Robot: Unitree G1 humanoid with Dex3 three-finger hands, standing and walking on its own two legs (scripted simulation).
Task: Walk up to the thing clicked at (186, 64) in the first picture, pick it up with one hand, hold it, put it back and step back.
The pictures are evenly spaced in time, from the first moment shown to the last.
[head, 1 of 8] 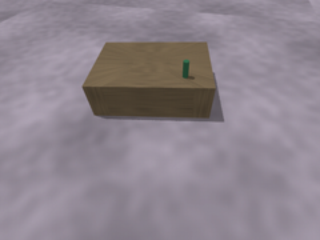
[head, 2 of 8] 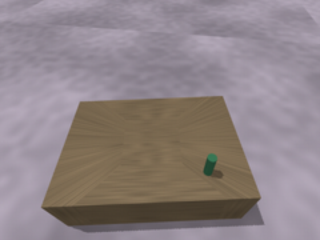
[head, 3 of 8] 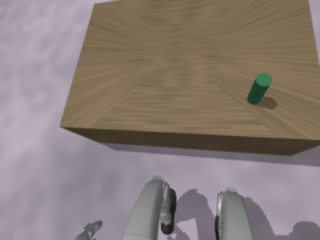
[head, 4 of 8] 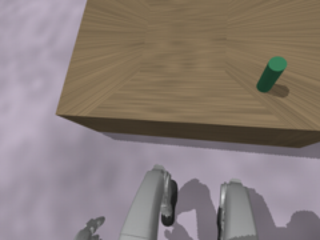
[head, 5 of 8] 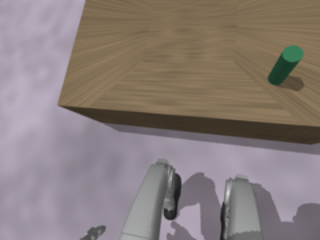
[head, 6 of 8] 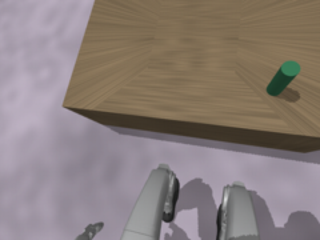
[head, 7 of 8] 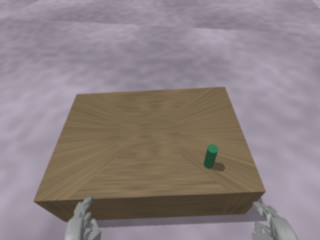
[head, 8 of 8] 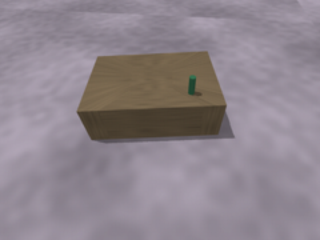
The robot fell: no
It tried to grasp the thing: no
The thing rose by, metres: 0.00
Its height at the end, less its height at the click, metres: +0.00
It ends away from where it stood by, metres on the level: 0.00
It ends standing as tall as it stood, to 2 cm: yes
